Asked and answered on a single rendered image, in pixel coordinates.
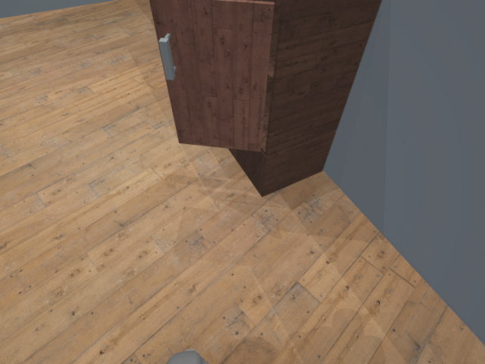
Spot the cupboard door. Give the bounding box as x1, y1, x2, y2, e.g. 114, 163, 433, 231
149, 0, 274, 152

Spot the handle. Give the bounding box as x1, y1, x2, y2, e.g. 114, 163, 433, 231
158, 33, 177, 80

